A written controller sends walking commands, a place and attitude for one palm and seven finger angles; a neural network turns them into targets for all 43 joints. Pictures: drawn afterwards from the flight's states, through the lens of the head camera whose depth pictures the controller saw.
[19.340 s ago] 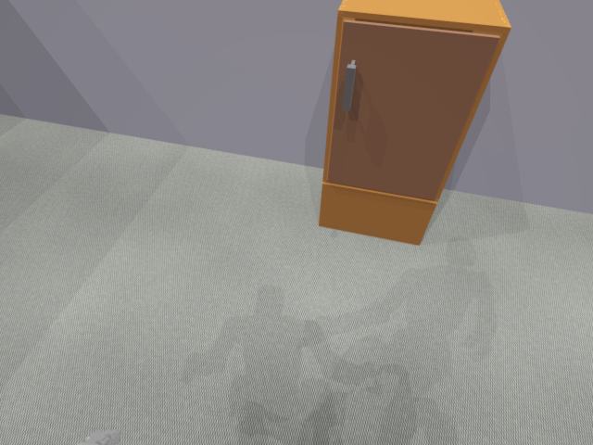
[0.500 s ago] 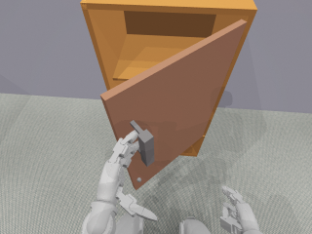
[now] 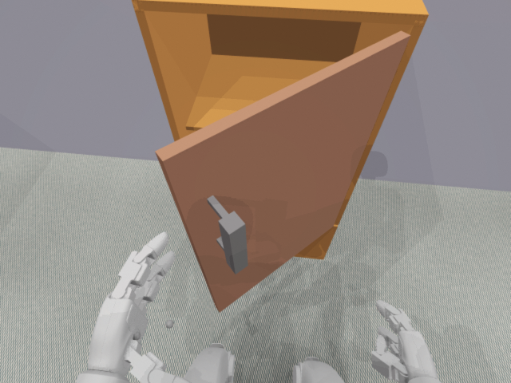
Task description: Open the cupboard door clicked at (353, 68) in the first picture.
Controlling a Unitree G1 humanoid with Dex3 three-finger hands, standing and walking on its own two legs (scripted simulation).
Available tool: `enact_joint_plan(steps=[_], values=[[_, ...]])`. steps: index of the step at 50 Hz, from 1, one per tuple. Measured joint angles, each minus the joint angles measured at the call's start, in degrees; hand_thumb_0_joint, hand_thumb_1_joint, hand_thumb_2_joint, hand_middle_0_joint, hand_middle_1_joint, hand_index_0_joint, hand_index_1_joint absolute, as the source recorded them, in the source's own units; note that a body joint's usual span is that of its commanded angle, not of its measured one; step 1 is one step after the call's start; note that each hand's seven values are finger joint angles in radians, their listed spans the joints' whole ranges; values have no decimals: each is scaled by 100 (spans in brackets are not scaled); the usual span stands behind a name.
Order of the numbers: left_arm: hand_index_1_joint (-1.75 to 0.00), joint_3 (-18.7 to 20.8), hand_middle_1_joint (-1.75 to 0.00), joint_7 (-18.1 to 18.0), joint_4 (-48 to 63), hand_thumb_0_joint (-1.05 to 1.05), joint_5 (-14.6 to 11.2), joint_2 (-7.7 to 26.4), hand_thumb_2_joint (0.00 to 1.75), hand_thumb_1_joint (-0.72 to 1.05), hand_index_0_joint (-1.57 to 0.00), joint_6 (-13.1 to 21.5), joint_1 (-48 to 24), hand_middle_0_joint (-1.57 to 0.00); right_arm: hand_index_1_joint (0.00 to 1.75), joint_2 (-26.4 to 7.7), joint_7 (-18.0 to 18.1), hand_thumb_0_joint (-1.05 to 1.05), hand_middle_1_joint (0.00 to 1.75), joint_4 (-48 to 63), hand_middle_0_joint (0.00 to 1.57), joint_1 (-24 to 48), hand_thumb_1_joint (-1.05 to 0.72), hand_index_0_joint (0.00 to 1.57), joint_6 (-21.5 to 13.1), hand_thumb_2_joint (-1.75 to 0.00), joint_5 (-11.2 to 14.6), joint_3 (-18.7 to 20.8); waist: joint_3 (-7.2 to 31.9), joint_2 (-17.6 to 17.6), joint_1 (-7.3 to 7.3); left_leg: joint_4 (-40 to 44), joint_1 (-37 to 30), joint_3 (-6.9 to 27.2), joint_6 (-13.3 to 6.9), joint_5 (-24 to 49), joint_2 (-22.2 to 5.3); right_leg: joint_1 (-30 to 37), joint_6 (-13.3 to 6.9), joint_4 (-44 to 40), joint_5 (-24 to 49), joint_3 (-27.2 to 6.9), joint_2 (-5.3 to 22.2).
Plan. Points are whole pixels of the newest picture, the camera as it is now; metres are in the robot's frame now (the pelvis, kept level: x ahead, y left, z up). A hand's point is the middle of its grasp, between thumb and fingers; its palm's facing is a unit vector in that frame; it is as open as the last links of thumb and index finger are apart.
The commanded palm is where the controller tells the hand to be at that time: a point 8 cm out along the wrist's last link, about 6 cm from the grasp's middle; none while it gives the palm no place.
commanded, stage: slide the hand sideways off the handle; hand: left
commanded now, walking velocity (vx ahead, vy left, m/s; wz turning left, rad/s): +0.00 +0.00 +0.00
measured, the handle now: (226, 235) +0.32 +0.07 +0.06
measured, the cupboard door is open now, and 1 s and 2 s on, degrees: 44 44 44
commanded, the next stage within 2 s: draw the hand back to the body in 0.06 s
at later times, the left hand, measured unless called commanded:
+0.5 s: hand (123, 319) +0.19 +0.16 +0.11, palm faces -0.05 -1.00 -0.05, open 16.3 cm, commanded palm +0.16 +0.22 +0.12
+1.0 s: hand (15, 274) +0.21 +0.25 +0.18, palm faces +0.26 -0.89 -0.38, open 13.4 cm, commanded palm +0.17 +0.29 +0.22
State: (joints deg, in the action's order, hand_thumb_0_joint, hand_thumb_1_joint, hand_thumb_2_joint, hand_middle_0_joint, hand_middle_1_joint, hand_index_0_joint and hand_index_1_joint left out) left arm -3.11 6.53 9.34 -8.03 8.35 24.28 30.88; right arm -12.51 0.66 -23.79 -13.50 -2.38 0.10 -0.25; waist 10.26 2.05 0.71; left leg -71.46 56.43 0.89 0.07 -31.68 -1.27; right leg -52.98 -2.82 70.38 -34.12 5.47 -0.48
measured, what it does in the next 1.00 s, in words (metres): rises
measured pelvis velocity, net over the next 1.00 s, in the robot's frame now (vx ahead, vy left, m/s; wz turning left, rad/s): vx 0.03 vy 0.04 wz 0.00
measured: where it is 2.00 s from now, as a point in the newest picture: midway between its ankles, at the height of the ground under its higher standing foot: outside the picture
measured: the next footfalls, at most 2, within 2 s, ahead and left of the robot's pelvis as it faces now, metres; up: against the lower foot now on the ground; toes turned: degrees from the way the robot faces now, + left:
none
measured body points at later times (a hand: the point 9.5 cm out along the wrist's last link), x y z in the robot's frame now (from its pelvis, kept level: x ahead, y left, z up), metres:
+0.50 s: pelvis +0.00 +0.02 +0.03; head +0.02 +0.01 +0.48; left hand +0.18 +0.22 +0.12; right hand +0.17 -0.21 -0.04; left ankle +0.03 +0.12 -0.63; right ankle +0.00 -0.09 -0.63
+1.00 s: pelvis +0.03 +0.04 +0.08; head +0.02 +0.02 +0.53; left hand +0.19 +0.29 +0.20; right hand +0.21 -0.17 +0.01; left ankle +0.03 +0.12 -0.63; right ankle +0.00 -0.09 -0.63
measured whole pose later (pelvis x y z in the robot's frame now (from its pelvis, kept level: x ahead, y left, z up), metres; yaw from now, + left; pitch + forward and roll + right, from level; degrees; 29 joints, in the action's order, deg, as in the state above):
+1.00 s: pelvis +0.03 +0.04 +0.08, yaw +0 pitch +3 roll -2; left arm 7.2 -7.3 25.6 -2.1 18.8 -0.7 34.9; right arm -12.5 6.5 -27.8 -16.2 -4.2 1.5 -4.5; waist 5.6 3.6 2.9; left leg -43.1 23.5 -1.3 -2.7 -22.6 0.6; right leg -19.5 0.5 39.6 -22.9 3.0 0.3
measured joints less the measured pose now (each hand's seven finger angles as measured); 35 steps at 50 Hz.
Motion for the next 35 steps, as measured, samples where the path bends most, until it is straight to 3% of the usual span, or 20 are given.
enact_joint_plan(steps=[7,13,18,24,34,35], values=[[-31,-2,-31,388,84,-2,-167,113,30,-50,-16,-45,56,-15,30,-53,84,1,30,33,20,42,-91,20,-87,-90,34,7,-8,67,-5,-179,161,49,-15,-18,-2,-122,5,129,-9,48,-2],[-30,15,-31,258,310,-2,-168,187,30,-50,-16,-296,-146,-15,30,-7,135,1,30,75,20,10,-91,21,-108,-90,65,-9,-50,69,10,-254,180,24,-45,-23,-20,-144,23,183,13,22,-16],[-30,278,-31,129,744,-2,-237,369,30,-49,-16,-672,-49,-16,30,61,187,1,29,66,20,-142,-91,21,-1,-90,158,-84,-61,143,2,111,-282,3,-71,88,-12,325,64,-216,152,-4,-22],[-30,479,-30,285,774,-2,-443,370,30,-49,-15,-1012,228,-15,30,24,250,1,30,96,20,-339,-91,21,-31,-90,224,-207,-20,179,-65,717,-903,-18,-119,288,13,966,130,-878,392,-31,-21],[-30,822,-30,450,1078,-2,-653,683,31,-46,-16,-1078,340,-16,30,-119,304,1,30,75,20,-356,-91,21,-291,-90,270,-167,-145,136,-39,1151,-1541,-9,-168,372,21,1662,187,-1441,553,-32,-37],[-30,849,-31,294,1153,-2,-478,752,32,-45,-16,-1184,322,-16,30,-108,341,1,30,55,20,-358,-91,21,-273,-90,262,-165,-139,118,9,1221,-1628,-38,-176,384,22,1734,194,-1504,572,-61,-37]])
